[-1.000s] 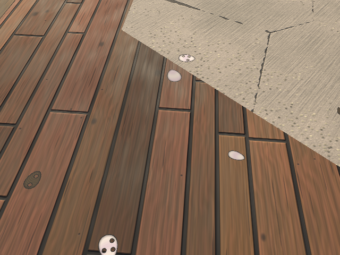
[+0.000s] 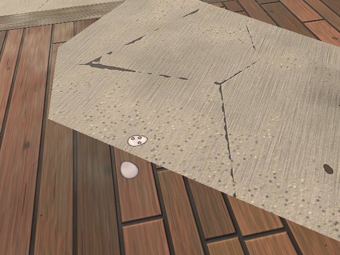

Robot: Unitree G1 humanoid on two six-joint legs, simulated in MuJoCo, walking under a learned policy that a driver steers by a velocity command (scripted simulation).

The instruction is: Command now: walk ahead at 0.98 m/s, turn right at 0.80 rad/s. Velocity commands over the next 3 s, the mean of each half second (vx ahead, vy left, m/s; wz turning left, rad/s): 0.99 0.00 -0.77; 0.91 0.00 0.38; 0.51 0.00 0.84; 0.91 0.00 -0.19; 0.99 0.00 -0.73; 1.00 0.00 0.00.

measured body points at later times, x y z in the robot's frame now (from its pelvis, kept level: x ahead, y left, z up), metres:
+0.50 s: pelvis +0.42 -0.06 +0.00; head +0.43 -0.09 +0.45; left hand +0.52 +0.16 -0.12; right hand +0.59 -0.35 -0.04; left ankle +0.68 +0.06 -0.66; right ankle +0.34 -0.08 -0.73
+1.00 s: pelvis +0.88 -0.15 +0.01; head +0.91 -0.15 +0.45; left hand +1.19 -0.02 -0.02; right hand +0.78 -0.40 -0.12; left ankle +0.80 -0.06 -0.73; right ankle +1.08 -0.36 -0.67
